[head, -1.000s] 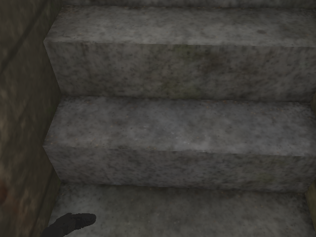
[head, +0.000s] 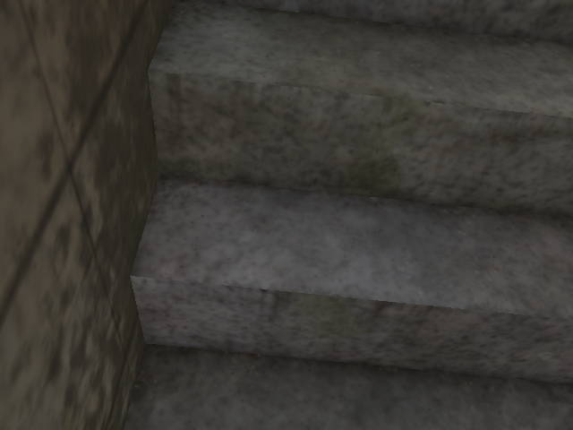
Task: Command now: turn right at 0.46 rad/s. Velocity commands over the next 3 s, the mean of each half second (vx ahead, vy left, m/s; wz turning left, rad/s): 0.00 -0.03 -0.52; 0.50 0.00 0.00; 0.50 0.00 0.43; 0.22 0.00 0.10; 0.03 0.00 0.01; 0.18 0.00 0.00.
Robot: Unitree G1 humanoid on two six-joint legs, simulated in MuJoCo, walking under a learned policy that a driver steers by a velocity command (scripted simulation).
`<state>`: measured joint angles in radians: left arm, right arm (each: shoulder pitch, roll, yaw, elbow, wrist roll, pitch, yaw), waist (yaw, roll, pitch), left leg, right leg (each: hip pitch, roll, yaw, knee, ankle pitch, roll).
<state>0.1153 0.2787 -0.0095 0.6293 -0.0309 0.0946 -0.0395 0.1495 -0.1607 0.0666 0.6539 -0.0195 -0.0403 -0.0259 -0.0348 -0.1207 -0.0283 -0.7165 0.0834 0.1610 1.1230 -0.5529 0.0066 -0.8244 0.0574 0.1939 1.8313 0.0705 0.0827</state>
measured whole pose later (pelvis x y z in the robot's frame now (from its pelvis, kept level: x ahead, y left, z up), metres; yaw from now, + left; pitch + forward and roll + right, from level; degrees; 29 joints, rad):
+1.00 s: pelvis -0.25 -0.08 -0.37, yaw -10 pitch +8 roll +1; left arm 0.53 0.17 -0.04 1.07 0.11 -0.09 -0.08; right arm 0.27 -0.11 0.02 0.77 -0.01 0.03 0.11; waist -0.02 -0.03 -0.08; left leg -1.52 0.02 -0.12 2.56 0.10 0.21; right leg -0.32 0.01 -0.17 0.61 -0.45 -0.09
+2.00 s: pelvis +0.05 -0.16 +0.05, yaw +0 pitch +6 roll -1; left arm 0.24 0.16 -0.01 1.04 0.01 -0.01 -0.06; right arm 0.25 -0.23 -0.05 0.99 0.01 -0.05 0.07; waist -0.02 0.05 -0.06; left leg -0.99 -0.07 -0.29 1.71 0.01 0.02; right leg -0.60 0.08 -0.09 0.78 -0.29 -0.09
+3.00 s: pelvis +0.20 -0.12 +0.08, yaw +0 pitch +3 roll +1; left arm 0.36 0.12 0.03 1.15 0.00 -0.05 -0.12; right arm 0.22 -0.12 -0.05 1.00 -0.01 -0.03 0.08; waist 0.03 0.00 -0.08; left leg -0.23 0.00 0.08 0.58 -0.39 0.05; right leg -0.18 0.01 -0.02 0.59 -0.44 -0.07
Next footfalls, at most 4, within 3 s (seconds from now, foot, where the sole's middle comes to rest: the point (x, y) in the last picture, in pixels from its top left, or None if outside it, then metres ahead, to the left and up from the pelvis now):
0.20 right None -0.12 -0.14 -0.90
0.46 left None -0.17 0.05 -0.92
0.74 right None -0.30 -0.13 -1.12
1.24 left None -0.07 0.04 -0.90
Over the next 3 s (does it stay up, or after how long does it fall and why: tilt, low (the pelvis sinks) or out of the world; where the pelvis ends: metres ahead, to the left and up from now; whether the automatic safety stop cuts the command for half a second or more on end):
stays up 0.20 -0.12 0.08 its command is cut before an obstacle from the start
